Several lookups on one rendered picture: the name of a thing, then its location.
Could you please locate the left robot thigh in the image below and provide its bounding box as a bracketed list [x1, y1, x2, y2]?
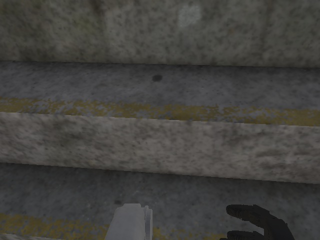
[104, 203, 153, 240]

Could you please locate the right robot hand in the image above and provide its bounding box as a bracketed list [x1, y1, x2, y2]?
[219, 204, 295, 240]

